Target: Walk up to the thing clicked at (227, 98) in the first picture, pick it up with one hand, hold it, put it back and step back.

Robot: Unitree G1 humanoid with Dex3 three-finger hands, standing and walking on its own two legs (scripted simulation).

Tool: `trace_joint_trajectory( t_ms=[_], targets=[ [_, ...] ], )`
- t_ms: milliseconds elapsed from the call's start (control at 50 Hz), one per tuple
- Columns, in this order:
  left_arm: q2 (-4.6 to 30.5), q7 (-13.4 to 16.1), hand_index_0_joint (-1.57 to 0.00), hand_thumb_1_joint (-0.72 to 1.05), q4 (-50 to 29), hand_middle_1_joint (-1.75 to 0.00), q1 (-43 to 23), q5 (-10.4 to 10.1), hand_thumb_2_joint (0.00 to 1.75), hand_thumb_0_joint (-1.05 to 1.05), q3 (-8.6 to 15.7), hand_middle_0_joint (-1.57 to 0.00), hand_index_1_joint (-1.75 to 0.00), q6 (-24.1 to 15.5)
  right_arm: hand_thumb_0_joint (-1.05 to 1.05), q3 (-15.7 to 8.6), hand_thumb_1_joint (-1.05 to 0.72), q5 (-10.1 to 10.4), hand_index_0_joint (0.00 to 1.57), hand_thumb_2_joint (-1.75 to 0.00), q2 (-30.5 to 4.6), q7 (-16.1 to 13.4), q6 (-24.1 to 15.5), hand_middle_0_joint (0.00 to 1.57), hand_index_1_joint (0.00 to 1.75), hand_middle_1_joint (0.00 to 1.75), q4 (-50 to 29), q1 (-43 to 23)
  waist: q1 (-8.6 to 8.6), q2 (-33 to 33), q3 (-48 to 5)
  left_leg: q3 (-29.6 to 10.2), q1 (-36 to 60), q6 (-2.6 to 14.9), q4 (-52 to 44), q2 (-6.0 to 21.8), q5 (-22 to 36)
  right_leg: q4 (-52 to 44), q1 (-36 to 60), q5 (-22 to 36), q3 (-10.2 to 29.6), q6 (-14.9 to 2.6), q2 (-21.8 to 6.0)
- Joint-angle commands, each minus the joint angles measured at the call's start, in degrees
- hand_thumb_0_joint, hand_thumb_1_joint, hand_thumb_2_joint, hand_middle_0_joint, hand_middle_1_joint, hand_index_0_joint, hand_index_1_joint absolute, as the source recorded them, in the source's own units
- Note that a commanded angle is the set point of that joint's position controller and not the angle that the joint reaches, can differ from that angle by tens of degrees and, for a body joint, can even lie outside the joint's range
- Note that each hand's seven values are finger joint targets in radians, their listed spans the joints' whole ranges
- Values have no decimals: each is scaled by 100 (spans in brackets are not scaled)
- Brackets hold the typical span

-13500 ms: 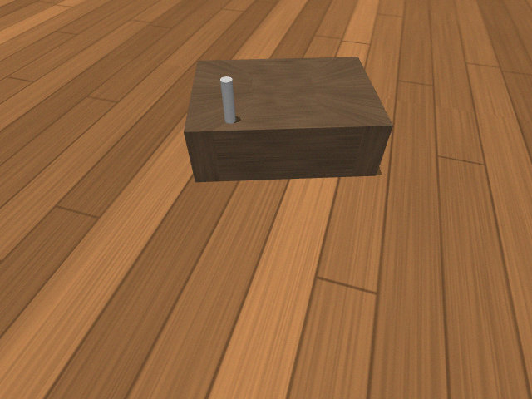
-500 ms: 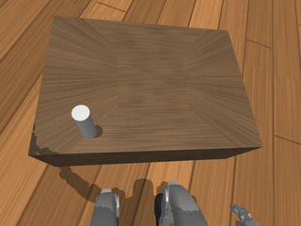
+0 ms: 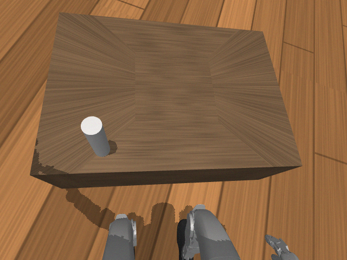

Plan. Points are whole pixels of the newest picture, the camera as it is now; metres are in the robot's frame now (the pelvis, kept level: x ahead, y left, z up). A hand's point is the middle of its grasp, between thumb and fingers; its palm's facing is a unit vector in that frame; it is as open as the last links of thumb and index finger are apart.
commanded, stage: go down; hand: left
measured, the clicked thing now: (97, 139) +0.45 +0.18 -0.22
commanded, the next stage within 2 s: approach in 1.22 s
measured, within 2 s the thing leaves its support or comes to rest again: neither
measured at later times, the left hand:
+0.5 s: hand out of the picture +0.42 +0.39 +0.06, palm faces +0.16 -0.99 +0.03, open 17.1 cm
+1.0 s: hand out of the picture +0.42 +0.39 +0.06, palm faces +0.16 -0.99 +0.03, open 17.2 cm
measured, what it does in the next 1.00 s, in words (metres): stands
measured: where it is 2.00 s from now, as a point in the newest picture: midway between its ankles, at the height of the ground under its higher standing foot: outside the picture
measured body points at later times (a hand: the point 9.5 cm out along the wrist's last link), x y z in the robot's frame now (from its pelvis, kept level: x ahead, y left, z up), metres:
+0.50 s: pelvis +0.00 +0.00 +0.00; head +0.17 +0.05 +0.41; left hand +0.40 +0.44 +0.06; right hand +0.08 -0.28 -0.09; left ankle +0.01 +0.10 -0.62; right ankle +0.06 -0.15 -0.62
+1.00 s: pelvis +0.00 +0.00 +0.00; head +0.17 +0.06 +0.41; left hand +0.41 +0.44 +0.07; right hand +0.08 -0.27 -0.09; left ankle +0.01 +0.10 -0.62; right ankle +0.06 -0.15 -0.62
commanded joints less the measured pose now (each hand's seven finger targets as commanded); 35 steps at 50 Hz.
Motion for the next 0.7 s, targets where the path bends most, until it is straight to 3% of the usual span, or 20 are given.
trace_joint_trajectory(
  t_ms=[0, 100, 160, 240, 280, 300, 340, 380, 440, 460, 480, 540, 560, 600, 620, 680],
  targets=[
    [2358, -19, -4, -45, -1191, -3, -1601, -185, 5, 0, 278, -4, -4, -334, 0, -466, -91, 23, 20, -90, -1236, -152, -104, 20, 30, 30, -318, 861, 198, 1504, -2902, -181, 2286, -121, -1123, -150, 2323, -524, 1245, 971, 237, -367, 282],
    [2400, -47, -4, -43, -1211, -3, -1559, -225, 4, 0, 345, -4, -3, -327, 0, -449, -91, 47, 20, -90, -1237, -145, -106, 20, 30, 30, -280, 868, 229, 1691, -2993, -264, 2612, -187, -1105, -111, 2731, -450, 1001, 1059, 160, -384, 293],
    [2303, -67, -4, -45, -1120, -4, -1396, -250, 5, 0, 335, -4, -4, -303, 0, -453, -91, 38, 20, -90, -1246, -139, -98, 20, 30, 30, -277, 917, 194, 1476, -2982, -228, 2451, -146, -1069, -138, 2862, -486, 1233, 1252, 180, -372, 282],
    [2248, -89, -4, -45, -1147, -4, -1345, -292, 4, 0, 330, -4, -4, -332, 0, -464, -91, 67, 20, -90, -1221, -160, -113, 20, 30, 30, -287, 831, 195, 1445, -2794, -187, 2267, -135, -1107, -146, 2426, -501, 1171, 1030, 201, -368, 299],
    [2487, -82, -4, -44, -1251, -4, -1523, -306, 3, 0, 450, -4, -3, -371, 0, -452, -91, 67, 20, -90, -1202, -171, -113, 20, 30, 30, -291, 838, 218, 1427, -2895, -121, 2092, -94, -1085, -181, 2159, -548, 1400, 975, 268, -350, 287],
    [2394, -85, -4, -45, -1045, -4, -1370, -319, 4, 0, 452, -4, -4, -352, 0, -434, -91, 64, 20, -90, -1205, -165, -121, 20, 30, 30, -274, 855, 164, 1314, -2878, -153, 2052, -89, -1078, -173, 2296, -528, 1450, 1081, 229, -353, 286],
    [2428, -123, -4, -44, -1138, -4, -1299, -315, 4, 0, 484, -4, -4, -383, 0, -416, -91, 56, 20, -90, -1199, -165, -125, 20, 30, 30, -267, 821, 245, 1472, -2902, -179, 2184, -120, -1050, -169, 2642, -464, 1296, 1219, 216, -365, 272],
    [2365, -162, -4, -42, -1126, -4, -1299, -291, 4, 0, 396, -4, -3, -364, 0, -431, -91, 39, 20, -90, -1233, -174, -122, 20, 30, 30, -253, 866, 214, 1575, -3001, -208, 2463, -140, -1009, -148, 2946, -448, 1198, 1337, 197, -365, 276],
    [2350, -178, -4, -45, -1307, -3, -1534, -290, 4, 0, 343, -4, -3, -378, 0, -453, -91, 27, 20, -90, -1235, -176, -133, 20, 30, 30, -262, 885, 157, 1620, -3013, -165, 2382, -125, -1001, -162, 2759, -470, 1234, 1285, 244, -365, 266],
    [2382, -156, -4, -43, -1298, -3, -1588, -276, 3, 0, 335, -4, -3, -367, 0, -463, -91, 35, 20, -90, -1217, -176, -133, 20, 30, 30, -281, 840, 199, 1595, -2946, -130, 2297, -113, -1040, -177, 2443, -515, 1264, 1098, 280, -365, 272],
    [2318, -141, -4, -45, -1298, -4, -1634, -297, 4, 0, 330, -4, -3, -365, 0, -457, -91, 36, 20, -90, -1216, -183, -135, 20, 30, 30, -241, 875, 128, 1636, -2959, -161, 2314, -122, -1012, -160, 2513, -487, 1170, 1132, 247, -365, 271],
    [2387, -100, -4, -44, -1244, -4, -1644, -246, 5, 0, 295, -4, -4, -333, 0, -449, -91, 42, 20, -90, -1228, -186, -138, 20, 30, 30, -237, 877, 129, 1558, -2982, -156, 2332, -111, -1056, -168, 2477, -524, 1277, 1141, 238, -361, 269],
    [2512, -76, -4, -44, -1262, -4, -1646, -221, 4, 0, 352, -4, -4, -320, 0, -433, -91, 34, 20, -90, -1213, -186, -134, 20, 30, 30, -241, 878, 211, 1581, -2941, -136, 2296, -113, -1088, -180, 2414, -536, 1368, 1118, 257, -361, 273],
    [2427, -65, -4, -46, -1130, -4, -1578, -222, 3, 0, 320, -5, -4, -297, 0, -437, -91, 39, 20, -90, -1215, -182, -142, 20, 30, 30, -254, 822, 221, 1553, -2801, -155, 2221, -114, -1125, -173, 2212, -532, 1245, 931, 227, -371, 288],
    [2393, -69, -5, -46, -1067, -4, -1598, -210, 3, 0, 314, -5, -4, -296, 0, -426, -91, 34, 20, -90, -1204, -178, -139, 20, 30, 30, -234, 836, 167, 1596, -2754, -192, 2226, -135, -1093, -156, 2337, -494, 1119, 986, 194, -377, 291],
    [2497, -51, -4, -46, -1155, -4, -1569, -216, 4, 0, 380, -4, -4, -319, 0, -413, -91, 28, 20, -90, -1217, -161, -133, 20, 30, 30, -267, 834, 213, 1657, -2799, -191, 2221, -138, -1083, -160, 2438, -476, 1140, 1029, 185, -384, 278]
  ],
)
